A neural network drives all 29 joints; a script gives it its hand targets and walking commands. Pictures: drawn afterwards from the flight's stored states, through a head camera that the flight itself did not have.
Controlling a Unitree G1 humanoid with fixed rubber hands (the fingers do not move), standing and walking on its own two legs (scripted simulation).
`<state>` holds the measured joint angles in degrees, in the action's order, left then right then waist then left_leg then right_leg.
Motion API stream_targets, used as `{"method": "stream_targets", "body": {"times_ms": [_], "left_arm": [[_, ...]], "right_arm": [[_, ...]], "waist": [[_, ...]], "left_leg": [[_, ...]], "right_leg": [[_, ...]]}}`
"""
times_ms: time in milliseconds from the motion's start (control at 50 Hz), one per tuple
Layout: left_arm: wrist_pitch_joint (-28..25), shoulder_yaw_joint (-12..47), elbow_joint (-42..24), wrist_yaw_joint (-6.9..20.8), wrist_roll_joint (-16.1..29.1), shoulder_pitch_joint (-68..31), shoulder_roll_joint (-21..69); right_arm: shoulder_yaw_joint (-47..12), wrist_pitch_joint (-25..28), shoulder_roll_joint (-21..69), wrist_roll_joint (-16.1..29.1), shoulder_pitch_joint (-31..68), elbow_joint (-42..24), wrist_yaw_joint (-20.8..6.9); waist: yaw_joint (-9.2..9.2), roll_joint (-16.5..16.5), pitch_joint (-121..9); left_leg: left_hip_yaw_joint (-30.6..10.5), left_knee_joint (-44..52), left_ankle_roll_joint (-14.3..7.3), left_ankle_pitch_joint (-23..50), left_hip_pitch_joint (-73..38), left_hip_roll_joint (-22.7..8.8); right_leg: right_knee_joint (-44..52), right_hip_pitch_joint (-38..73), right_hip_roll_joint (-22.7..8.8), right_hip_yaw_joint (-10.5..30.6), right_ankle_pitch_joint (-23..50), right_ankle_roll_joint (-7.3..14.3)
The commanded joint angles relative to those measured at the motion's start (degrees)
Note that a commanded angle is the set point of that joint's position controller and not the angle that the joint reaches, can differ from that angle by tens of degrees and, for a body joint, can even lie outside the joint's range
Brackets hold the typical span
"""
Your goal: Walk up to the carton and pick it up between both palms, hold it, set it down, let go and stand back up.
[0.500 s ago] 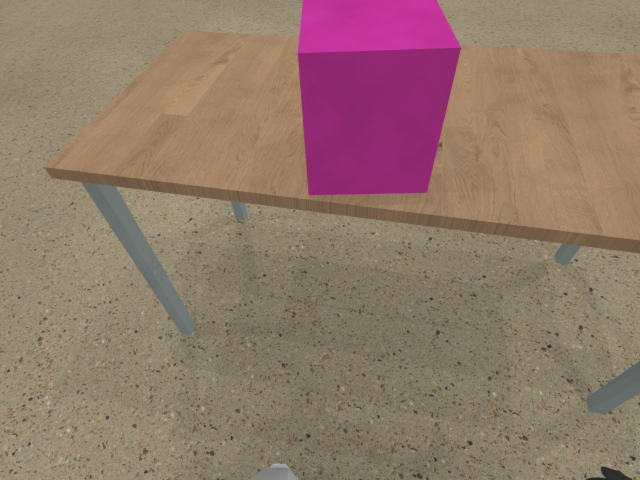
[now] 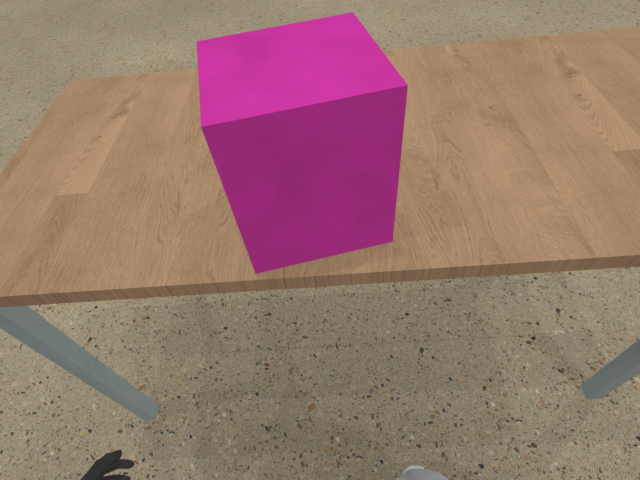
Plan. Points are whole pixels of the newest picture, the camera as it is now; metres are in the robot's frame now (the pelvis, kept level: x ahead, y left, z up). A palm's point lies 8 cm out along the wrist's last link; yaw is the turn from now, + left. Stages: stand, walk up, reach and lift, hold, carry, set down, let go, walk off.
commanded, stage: walk up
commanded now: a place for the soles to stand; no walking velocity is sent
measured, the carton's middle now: (301, 149) +0.52 +0.03 +0.14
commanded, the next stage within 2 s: stand in 1.98 s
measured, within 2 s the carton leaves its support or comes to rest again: neither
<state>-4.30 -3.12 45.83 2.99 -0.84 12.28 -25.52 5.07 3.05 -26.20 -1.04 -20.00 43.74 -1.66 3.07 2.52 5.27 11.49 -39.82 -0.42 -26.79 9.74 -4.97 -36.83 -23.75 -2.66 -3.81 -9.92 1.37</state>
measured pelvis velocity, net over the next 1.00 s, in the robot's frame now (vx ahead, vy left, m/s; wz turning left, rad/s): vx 0.06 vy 0.03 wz -0.01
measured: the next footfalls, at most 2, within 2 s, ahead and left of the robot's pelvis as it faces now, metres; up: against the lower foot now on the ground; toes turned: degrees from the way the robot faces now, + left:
left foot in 0.32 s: +0.16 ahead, +0.16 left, +0.00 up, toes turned -4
right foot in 0.58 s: +0.11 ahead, -0.10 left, +0.00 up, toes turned +2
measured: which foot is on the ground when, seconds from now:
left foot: up 0.00-0.30, down 0.32-1.00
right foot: down 0.00-0.34, up 0.36-0.56, down 0.58-1.00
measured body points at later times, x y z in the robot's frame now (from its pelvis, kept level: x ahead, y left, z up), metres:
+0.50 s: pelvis +0.06 +0.04 +0.00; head +0.08 +0.08 +0.44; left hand +0.12 +0.36 -0.14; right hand +0.19 -0.29 -0.07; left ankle +0.13 +0.16 -0.72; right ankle +0.07 -0.10 -0.70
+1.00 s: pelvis +0.06 +0.03 +0.02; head +0.07 +0.03 +0.47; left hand +0.17 +0.35 -0.09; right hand +0.17 -0.29 -0.10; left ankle +0.13 +0.16 -0.72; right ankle +0.06 -0.10 -0.72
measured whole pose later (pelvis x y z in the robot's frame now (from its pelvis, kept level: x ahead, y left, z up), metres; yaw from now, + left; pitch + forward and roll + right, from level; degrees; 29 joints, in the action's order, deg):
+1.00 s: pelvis +0.06 +0.03 +0.02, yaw -1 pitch -1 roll +0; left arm -1.4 -0.1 56.6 0.8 0.0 6.8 -24.0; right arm 1.1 1.2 -23.0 0.0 -4.8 58.2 -1.1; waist 0.1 0.4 2.8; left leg 5.2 -28.9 0.7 -9.3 18.2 -3.9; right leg -31.0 -13.7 -2.4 -2.7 -15.9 -1.0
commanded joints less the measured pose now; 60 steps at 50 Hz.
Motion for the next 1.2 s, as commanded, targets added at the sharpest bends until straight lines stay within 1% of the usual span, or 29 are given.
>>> {"method": "stream_targets", "body": {"times_ms": [0, 20, 40, 80, 120, 180, 200, 240, 280, 300, 320, 340, 360, 400, 460, 540, 560, 580, 620, 660, 680, 700, 740, 820, 880, 920, 1060, 1140, 1180], "left_arm": [[-1.24, -5.27, -0.46, -2.06, 0.22, 15.24, -19.10], [-0.74, -5.06, -1.44, -2.33, 0.89, 12.71, -18.25], [-0.88, -4.21, -1.36, -2.66, 1.30, 12.68, -16.59], [-0.84, -3.46, -2.19, -2.97, 1.18, 7.46, -14.42], [-0.54, -2.89, -3.57, -3.06, 0.89, 3.29, -14.04], [-0.46, -2.71, -4.74, -3.05, 0.37, 2.81, -12.92], [-0.12, -2.59, -4.61, -2.94, 0.05, 1.84, -14.13], [0.78, -2.09, -4.99, -2.79, 0.70, 1.31, -13.73], [2.02, -1.08, -4.50, -2.89, 1.21, 1.25, -9.98], [2.89, -0.29, -4.82, -2.81, 1.56, 3.62, -6.44], [3.45, 0.63, -4.91, -2.96, 1.96, 5.44, -4.34], [4.45, -0.69, -1.91, -3.57, 1.90, 6.80, -10.43], [4.77, -1.45, -0.65, -3.65, 1.80, 5.67, -12.94], [4.20, -1.32, 0.73, -3.31, 1.52, 4.30, -11.26], [4.20, -1.22, 2.58, -3.33, 1.39, 7.26, -9.97], [3.29, -1.88, 4.62, -3.59, 0.05, 8.11, -10.10], [2.90, -2.15, 4.62, -3.74, -0.52, 6.34, -10.70], [2.54, -2.43, 3.99, -3.80, -0.57, 3.96, -13.67], [2.84, -1.37, 2.79, -3.50, 0.10, -3.76, -13.96], [3.04, -0.32, 3.23, -2.84, 0.48, -4.34, -9.65], [3.10, -0.20, 4.12, -2.98, 0.37, -2.71, -8.80], [3.07, -0.13, 5.59, -3.00, 0.59, -0.67, -8.90], [2.82, -0.56, 6.11, -2.65, 0.43, -2.92, -10.64], [2.53, 0.56, 6.74, -2.35, 0.76, -4.54, -9.14], [2.18, 0.66, 7.77, -2.41, 0.86, -6.73, -10.43], [2.31, 0.66, 8.08, -2.56, 1.06, -6.24, -10.38], [2.49, 1.14, 10.68, -2.67, 0.91, -8.98, -9.30], [2.08, 1.14, 11.83, -2.52, 0.54, -7.93, -9.66], [2.03, 1.06, 11.75, -2.55, 0.13, -8.71, -9.88]], "right_arm": [[1.43, 0.28, -9.39, 0.89, -1.36, -4.42, 0.55], [1.81, -0.09, -12.93, 0.55, 1.32, -4.19, 1.10], [1.69, 0.20, -11.61, 0.70, 3.46, -3.57, 1.38], [1.43, 0.05, -8.75, 1.23, 0.17, -2.72, 0.84], [1.25, -0.84, -7.23, 0.95, -2.23, -1.52, 0.30], [0.85, -1.00, -6.17, 1.26, -0.52, -0.43, 0.43], [0.85, -0.57, -5.99, 1.61, -0.68, -0.21, 0.63], [1.39, -0.56, -5.53, 1.30, -0.17, 1.15, 1.28], [2.06, -0.05, -7.90, 0.83, -0.79, 2.50, 1.86], [2.42, 0.63, -10.42, 0.32, 0.48, 2.59, 2.35], [2.92, 1.02, -14.22, -0.52, 3.87, 0.38, 2.56], [2.48, 0.65, -16.02, 0.01, 8.18, 0.36, 2.23], [2.33, 0.06, -14.79, 0.48, 10.04, 0.42, 2.20], [1.56, -0.31, -12.16, -0.02, 11.21, 0.97, 2.74], [1.19, -0.32, -11.93, -0.20, 10.62, 1.66, 2.63], [0.17, -1.91, -10.65, 0.33, 13.63, 1.36, 2.50], [-0.34, -1.93, -8.76, 0.54, 13.39, 1.55, 2.37], [-0.94, -1.72, -6.88, 1.35, 13.39, 1.35, 2.22], [-0.09, -2.04, -7.54, 1.51, 11.95, 4.37, 2.48], [-0.19, -1.12, -10.00, 0.73, 13.52, 5.44, 1.98], [-0.13, -0.81, -11.09, 0.28, 14.95, 5.35, 1.80], [-0.29, -1.01, -10.65, 0.66, 16.25, 6.11, 1.61], [-0.80, -1.30, -9.04, 1.05, 16.39, 6.92, 1.48], [-1.12, -1.08, -9.57, 0.72, 17.35, 9.51, 1.16], [-1.93, -0.94, -7.48, 1.19, 16.91, 10.84, 0.84], [-2.08, -1.06, -7.50, 1.15, 16.01, 12.19, 0.88], [-2.44, -1.33, -6.30, 1.06, 19.57, 13.92, 0.78], [-2.12, -1.60, -7.17, 0.35, 19.77, 15.69, 0.82], [-1.85, -1.66, -7.35, 0.25, 19.01, 15.81, 0.72]], "waist": [[-9.63, -19.12, -10.40], [-9.23, -14.16, -7.91], [-9.31, -10.10, -4.52], [-4.58, -10.47, -0.58], [-3.09, -10.72, -1.11], [-3.50, -12.20, -2.16], [-3.30, -16.64, -3.58], [-2.63, -12.91, -7.47], [-1.45, -6.81, -7.05], [-2.20, 0.82, -8.30], [-3.20, 9.17, -7.23], [-3.04, 9.07, -7.51], [-2.55, 7.03, -5.03], [-3.20, 6.54, -3.00], [-2.51, 14.48, -5.71], [-4.44, 8.09, -4.57], [-4.77, 5.36, -6.39], [-3.86, -1.11, -6.14], [-1.23, -8.63, -3.27], [-1.76, 0.76, -4.05], [-3.43, 1.85, -3.82], [-4.31, 1.14, -4.62], [-3.91, -6.90, -4.46], [-3.99, -2.25, -3.41], [-2.99, -7.01, -5.81], [-2.73, -5.02, -7.76], [-3.00, -4.71, -7.27], [-3.88, 0.36, -7.45], [-3.26, -3.55, -7.37]], "left_leg": [[-7.53, -26.48, -1.97, -6.70, 29.31, 3.59], [-10.23, -29.62, -2.05, -7.21, 29.87, 1.36], [-13.93, -29.97, -1.95, -4.67, 28.43, 0.13], [-13.86, -24.54, -2.32, -0.01, 23.65, -1.56], [-11.82, -18.61, -1.52, 3.80, 16.31, 0.36], [-9.68, -6.66, 0.07, 8.10, 12.09, -0.13], [-8.33, -4.15, 0.36, 9.39, 8.90, 0.66], [-5.89, 1.56, 0.14, 18.08, 1.84, 2.62], [-8.80, 6.89, -1.04, 20.28, -3.39, 3.07], [-17.48, 13.66, -2.85, 12.62, -2.55, -3.00], [-34.80, 21.61, -6.37, 8.01, 2.64, -14.77], [-35.17, 22.94, -11.63, -2.73, 7.71, -17.21], [-34.63, 22.66, -11.59, -8.08, 12.39, -15.90], [-26.72, 19.03, -9.09, -0.11, 12.61, -10.35], [-22.90, 15.26, -10.08, 14.73, 7.98, -10.11], [-17.36, 9.24, -7.55, 13.40, 15.20, -7.37], [-16.09, 6.68, -5.54, 14.61, 17.32, -6.47], [-13.60, 2.81, -2.73, 13.54, 17.71, -3.20], [-11.70, 1.18, -0.89, 3.29, 2.69, 0.35], [-17.38, 12.52, -2.68, 1.95, 3.84, -4.83], [-20.85, 14.43, -4.42, 4.75, 9.43, -7.77], [-20.67, 15.83, -4.27, 2.85, 13.03, -7.83], [-15.96, 14.26, -2.43, 2.83, 11.62, -4.52], [-17.11, 17.12, -2.00, 2.40, 7.98, -4.18], [-13.79, 14.94, -1.11, 14.13, 3.57, -3.14], [-12.59, 14.54, -0.51, 18.65, 1.20, -2.55], [-12.09, 19.06, -0.41, 17.76, 0.01, -3.28], [-11.23, 20.57, -0.35, 13.78, -0.59, -3.03], [-11.05, 20.68, -0.04, 14.87, -1.59, -2.51]], "right_leg": [[16.20, 32.87, -22.13, 38.95, 0.28, 15.96], [16.99, 28.95, -23.58, 39.46, 1.47, 19.19], [16.55, 22.02, -21.91, 32.77, 6.78, 18.51], [15.29, 12.05, -15.85, 18.15, 11.19, 13.63], [15.98, 2.90, -11.49, 8.65, 7.19, 11.13], [13.95, 1.37, -11.68, 7.11, 8.15, 11.49], [11.93, 0.29, -11.04, 5.70, 10.75, 11.19], [6.27, -0.88, -10.84, 4.09, 10.20, 9.08], [-0.14, -5.81, -8.32, 3.42, -0.13, 6.30], [-6.22, -5.98, -4.33, 0.11, -9.85, 3.71], [-11.88, -8.16, 0.02, -0.01, -20.56, 0.30], [-15.66, -2.75, -2.07, 2.89, -23.66, -0.11], [-16.66, -1.22, -1.79, 4.09, -24.14, 0.31], [-13.33, -1.34, -2.07, 4.57, -20.85, 0.72], [-11.60, -1.50, -1.28, 2.92, -16.84, -0.22], [4.02, 10.61, 1.98, -1.01, -7.90, 0.33], [5.40, 13.05, -0.03, 2.31, -5.19, 1.38], [7.72, 10.54, -6.75, 12.16, -3.01, 3.42], [11.35, -7.99, -12.09, 17.03, -13.48, 7.22], [7.32, -5.84, -4.90, 6.26, -18.01, 2.83], [4.71, 1.15, -2.33, 3.12, -12.11, 1.45], [5.40, 5.93, -1.64, 3.92, -12.22, 1.65], [10.08, 4.70, -4.26, 7.40, -14.94, 2.54], [12.30, 2.49, -4.70, 8.38, -13.97, 2.13], [14.29, 4.17, -5.70, 8.78, -5.15, 1.67], [14.64, 6.20, -6.17, 8.00, -3.14, 1.44], [17.97, 8.26, -6.42, 7.34, -4.83, 0.50], [19.26, 10.55, -6.03, 7.58, -8.11, 0.57], [20.20, 9.59, -6.03, 7.53, -7.21, 0.51]]}}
